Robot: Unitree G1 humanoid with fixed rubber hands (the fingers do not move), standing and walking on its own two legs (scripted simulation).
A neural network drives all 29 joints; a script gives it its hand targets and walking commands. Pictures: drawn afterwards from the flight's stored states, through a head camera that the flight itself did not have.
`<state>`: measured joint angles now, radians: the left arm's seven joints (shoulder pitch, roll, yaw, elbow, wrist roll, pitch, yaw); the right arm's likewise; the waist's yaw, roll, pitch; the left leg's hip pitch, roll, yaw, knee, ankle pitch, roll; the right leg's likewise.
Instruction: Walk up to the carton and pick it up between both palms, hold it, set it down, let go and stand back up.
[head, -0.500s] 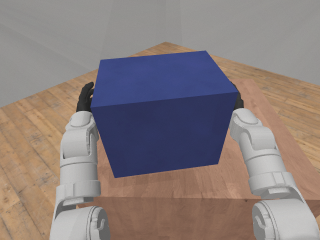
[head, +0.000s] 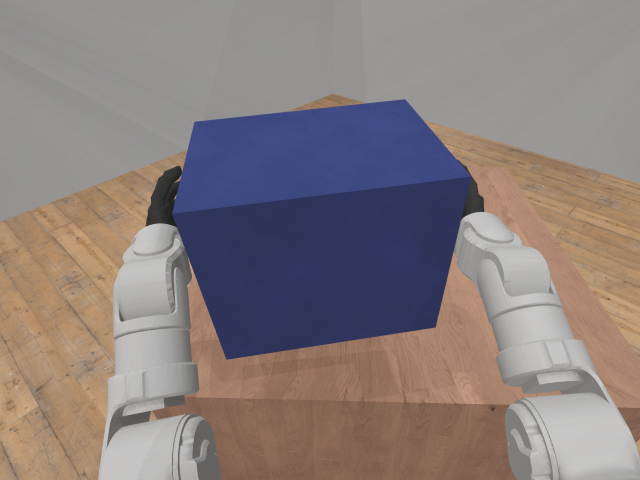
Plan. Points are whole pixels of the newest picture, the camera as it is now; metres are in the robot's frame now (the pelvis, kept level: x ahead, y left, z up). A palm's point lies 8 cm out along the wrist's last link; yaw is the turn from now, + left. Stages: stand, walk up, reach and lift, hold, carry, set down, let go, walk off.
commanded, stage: hold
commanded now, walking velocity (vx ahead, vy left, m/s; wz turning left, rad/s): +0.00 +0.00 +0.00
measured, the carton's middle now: (317, 226) +0.38 +0.00 +0.19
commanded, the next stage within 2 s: none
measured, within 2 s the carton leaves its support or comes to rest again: neither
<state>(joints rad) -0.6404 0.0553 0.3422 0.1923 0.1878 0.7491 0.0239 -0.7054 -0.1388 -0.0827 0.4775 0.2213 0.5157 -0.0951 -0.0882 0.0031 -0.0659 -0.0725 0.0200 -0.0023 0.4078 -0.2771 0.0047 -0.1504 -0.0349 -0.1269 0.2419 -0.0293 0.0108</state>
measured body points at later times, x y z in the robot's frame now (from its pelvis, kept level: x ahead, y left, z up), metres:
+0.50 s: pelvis +0.00 +0.00 +0.00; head -0.05 +0.01 +0.45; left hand +0.38 +0.18 +0.21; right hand +0.37 -0.18 +0.20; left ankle -0.03 +0.11 -0.75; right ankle +0.07 -0.13 -0.75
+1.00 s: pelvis -0.01 -0.01 +0.00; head -0.05 +0.00 +0.45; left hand +0.38 +0.18 +0.21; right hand +0.38 -0.18 +0.20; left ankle -0.03 +0.11 -0.75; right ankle +0.07 -0.13 -0.75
